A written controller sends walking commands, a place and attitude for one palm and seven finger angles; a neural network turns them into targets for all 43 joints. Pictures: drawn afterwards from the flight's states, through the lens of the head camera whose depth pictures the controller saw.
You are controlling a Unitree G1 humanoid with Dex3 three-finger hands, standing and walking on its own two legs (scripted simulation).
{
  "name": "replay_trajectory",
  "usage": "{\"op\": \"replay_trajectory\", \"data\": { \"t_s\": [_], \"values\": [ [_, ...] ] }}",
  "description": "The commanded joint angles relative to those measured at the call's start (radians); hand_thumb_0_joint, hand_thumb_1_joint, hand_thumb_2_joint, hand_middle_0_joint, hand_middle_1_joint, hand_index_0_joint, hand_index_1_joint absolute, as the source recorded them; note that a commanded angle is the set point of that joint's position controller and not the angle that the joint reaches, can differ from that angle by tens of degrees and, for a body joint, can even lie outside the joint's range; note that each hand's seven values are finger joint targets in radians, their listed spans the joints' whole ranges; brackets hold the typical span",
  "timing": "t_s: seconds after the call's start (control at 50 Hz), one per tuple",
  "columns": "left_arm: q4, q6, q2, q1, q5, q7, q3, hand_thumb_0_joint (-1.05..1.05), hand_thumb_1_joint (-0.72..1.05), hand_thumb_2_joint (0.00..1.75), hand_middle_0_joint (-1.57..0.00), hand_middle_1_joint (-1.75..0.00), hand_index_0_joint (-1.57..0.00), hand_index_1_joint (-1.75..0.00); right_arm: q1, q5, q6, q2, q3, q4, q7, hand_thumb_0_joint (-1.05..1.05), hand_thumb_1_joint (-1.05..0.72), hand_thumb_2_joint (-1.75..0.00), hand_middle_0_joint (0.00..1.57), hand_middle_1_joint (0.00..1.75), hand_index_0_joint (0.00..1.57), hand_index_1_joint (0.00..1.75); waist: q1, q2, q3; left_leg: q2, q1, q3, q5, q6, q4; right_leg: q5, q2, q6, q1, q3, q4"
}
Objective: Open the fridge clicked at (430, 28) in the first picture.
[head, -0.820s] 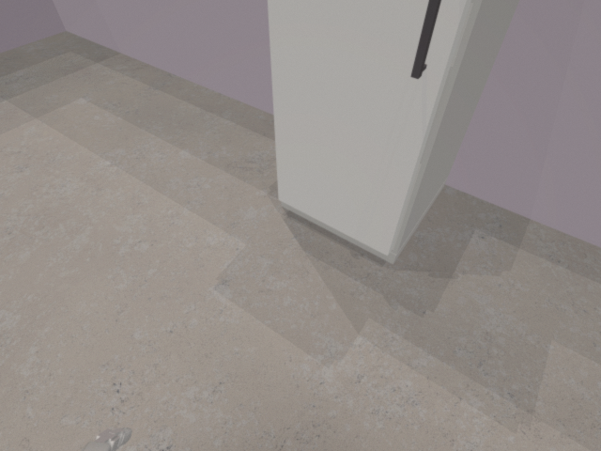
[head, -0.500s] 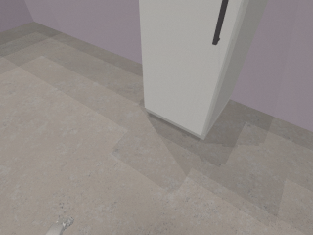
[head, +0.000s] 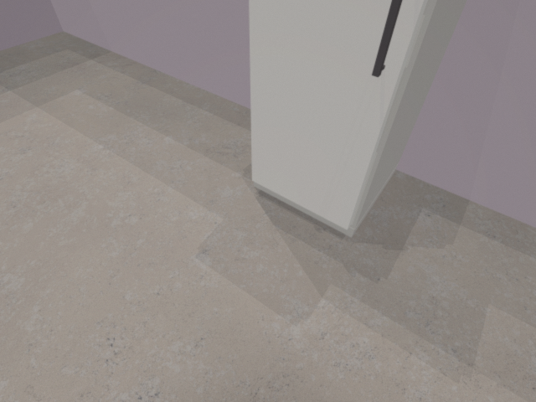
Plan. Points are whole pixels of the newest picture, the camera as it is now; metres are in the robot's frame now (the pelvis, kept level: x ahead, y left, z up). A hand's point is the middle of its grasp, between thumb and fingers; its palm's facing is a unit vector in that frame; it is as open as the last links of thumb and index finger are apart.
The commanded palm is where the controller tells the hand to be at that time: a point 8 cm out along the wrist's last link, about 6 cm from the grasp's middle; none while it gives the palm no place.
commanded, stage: stand and wait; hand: right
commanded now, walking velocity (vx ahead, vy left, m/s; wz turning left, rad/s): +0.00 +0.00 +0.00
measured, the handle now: (396, 9) +0.97 -0.26 +0.22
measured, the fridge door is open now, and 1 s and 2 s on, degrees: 0 0 0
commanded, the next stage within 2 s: look at it before walking up in 0.16 s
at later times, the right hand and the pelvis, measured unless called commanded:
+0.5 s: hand out of the picture +0.08 -0.24 -0.16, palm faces -0.05 +0.94 -0.32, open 7.4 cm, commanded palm none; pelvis +0.00 +0.00 +0.00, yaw +0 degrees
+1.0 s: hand out of the picture +0.08 -0.24 -0.16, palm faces -0.06 +0.94 -0.33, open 7.4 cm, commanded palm none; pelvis +0.00 +0.00 +0.00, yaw +3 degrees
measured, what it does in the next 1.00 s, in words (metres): stands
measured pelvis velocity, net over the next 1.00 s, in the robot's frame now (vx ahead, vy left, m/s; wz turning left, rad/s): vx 0.00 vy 0.00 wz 0.06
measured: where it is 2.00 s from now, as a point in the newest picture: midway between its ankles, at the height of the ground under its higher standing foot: outside the picture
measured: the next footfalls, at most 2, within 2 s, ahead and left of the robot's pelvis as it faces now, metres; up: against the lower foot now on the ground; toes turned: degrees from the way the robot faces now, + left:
right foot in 1.72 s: +0.27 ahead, -0.07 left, +0.00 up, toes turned +21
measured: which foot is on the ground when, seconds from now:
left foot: down 0.00-1.00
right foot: down 0.00-1.00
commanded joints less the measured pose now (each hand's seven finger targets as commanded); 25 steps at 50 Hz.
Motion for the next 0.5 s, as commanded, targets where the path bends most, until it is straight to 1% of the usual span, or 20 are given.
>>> {"op": "replay_trajectory", "data": {
  "t_s": [0.0,0.06,0.12,0.18,0.24,0.26,0.34,0.38,0.42,0.44,0.48],
  "values": [
    [-0.064,-0.027,0.199,-0.06,-0.004,0.014,0.042,0.0,0.9,0.9,-0.2,-0.3,-0.2,-0.3,-0.061,0.0,-0.026,-0.205,-0.045,-0.066,-0.017,0.0,-0.9,-0.9,0.2,0.3,0.2,0.3,-0.005,0.021,-0.028,0.104,-0.026,-0.109,0.007,0.039,-0.101,0.038,-0.114,-0.03,-0.028,0.101,-0.086],
    [-0.062,-0.028,0.201,-0.057,-0.003,0.014,0.042,0.0,0.9,0.9,-0.2,-0.3,-0.2,-0.3,-0.057,0.0,-0.026,-0.204,-0.046,-0.067,-0.017,0.0,-0.9,-0.9,0.2,0.3,0.2,0.3,-0.006,0.011,-0.033,0.101,-0.031,-0.111,-0.002,0.04,-0.103,0.036,-0.116,-0.03,-0.023,0.103,-0.087],
    [-0.058,-0.03,0.198,-0.056,-0.003,0.014,0.041,0.0,0.9,0.9,-0.2,-0.3,-0.2,-0.3,-0.057,0.0,-0.028,-0.203,-0.046,-0.065,-0.017,0.0,-0.9,-0.9,0.2,0.3,0.2,0.3,-0.005,0.023,-0.042,0.105,-0.027,-0.116,0.01,0.041,-0.107,0.047,-0.115,-0.029,-0.019,0.1,-0.083],
    [-0.057,-0.03,0.198,-0.054,-0.004,0.014,0.042,0.0,0.9,0.9,-0.2,-0.3,-0.2,-0.3,-0.057,0.0,-0.029,-0.204,-0.046,-0.065,-0.017,0.0,-0.9,-0.9,0.2,0.3,0.2,0.3,-0.004,0.015,-0.05,0.104,-0.029,-0.117,0.015,0.041,-0.106,0.051,-0.117,-0.028,-0.014,0.098,-0.08],
    [-0.053,-0.032,0.197,-0.052,-0.004,0.014,0.042,0.0,0.9,0.9,-0.2,-0.3,-0.2,-0.3,-0.057,0.0,-0.03,-0.203,-0.045,-0.065,-0.017,0.0,-0.9,-0.9,0.2,0.3,0.2,0.3,-0.005,0.011,-0.053,0.104,-0.019,-0.113,0.052,0.041,-0.101,0.075,-0.119,-0.027,-0.011,0.097,-0.082],
    [-0.055,-0.031,0.198,-0.052,-0.005,0.015,0.042,0.0,0.9,0.9,-0.2,-0.3,-0.2,-0.3,-0.053,0.0,-0.031,-0.203,-0.046,-0.064,-0.018,0.0,-0.9,-0.9,0.2,0.3,0.2,0.3,-0.005,0.021,-0.06,0.104,-0.017,-0.113,0.067,0.042,-0.099,0.087,-0.121,-0.027,-0.005,0.096,-0.076],
    [-0.053,-0.033,0.197,-0.052,-0.005,0.015,0.041,0.0,0.9,0.9,-0.2,-0.3,-0.2,-0.3,-0.055,0.001,-0.033,-0.203,-0.046,-0.06,-0.018,0.0,-0.9,-0.9,0.2,0.3,0.2,0.3,-0.003,0.013,-0.072,0.108,-0.003,-0.113,0.106,0.042,-0.096,0.109,-0.122,-0.026,0.001,0.092,-0.073],
    [-0.053,-0.031,0.196,-0.053,-0.005,0.015,0.042,0.0,0.9,0.9,-0.2,-0.3,-0.2,-0.3,-0.053,0.001,-0.034,-0.204,-0.045,-0.059,-0.019,0.0,-0.9,-0.9,0.2,0.3,0.2,0.3,-0.004,0.019,-0.069,0.108,-0.004,-0.11,0.118,0.042,-0.094,0.116,-0.122,-0.025,0.003,0.091,-0.07],
    [-0.051,-0.031,0.196,-0.057,-0.005,0.016,0.042,0.0,0.9,0.9,-0.2,-0.3,-0.2,-0.3,-0.055,0.001,-0.032,-0.201,-0.044,-0.059,-0.018,0.0,-0.9,-0.9,0.2,0.3,0.2,0.3,-0.004,0.005,-0.052,0.106,-0.01,-0.111,0.099,0.041,-0.099,0.1,-0.122,-0.025,-0.005,0.094,-0.079],
    [-0.052,-0.031,0.199,-0.06,-0.005,0.016,0.042,0.0,0.9,0.9,-0.2,-0.3,-0.2,-0.3,-0.053,0.001,-0.032,-0.203,-0.043,-0.057,-0.018,0.0,-0.9,-0.9,0.2,0.3,0.2,0.3,-0.004,-0.002,-0.055,0.104,-0.012,-0.11,0.105,0.041,-0.097,0.106,-0.124,-0.025,0.003,0.092,-0.081],
    [-0.052,-0.031,0.197,-0.057,-0.006,0.016,0.041,0.0,0.9,0.9,-0.2,-0.3,-0.2,-0.3,-0.054,0.0,-0.031,-0.203,-0.045,-0.059,-0.018,0.0,-0.9,-0.9,0.2,0.3,0.2,0.3,-0.004,0.001,-0.053,0.105,-0.007,-0.108,0.101,0.039,-0.098,0.103,-0.125,-0.026,-0.004,0.095,-0.081]
  ]
}}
